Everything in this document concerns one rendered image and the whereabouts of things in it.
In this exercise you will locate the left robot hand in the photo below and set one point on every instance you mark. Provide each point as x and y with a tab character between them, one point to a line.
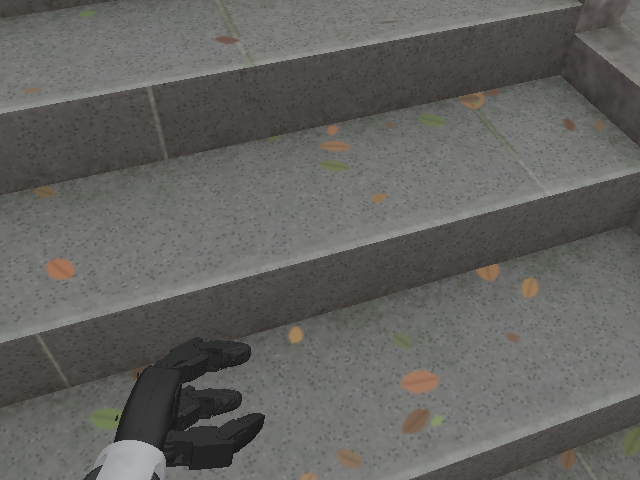
158	410

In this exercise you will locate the robot left forearm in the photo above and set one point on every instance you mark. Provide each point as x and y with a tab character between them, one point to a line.
129	460

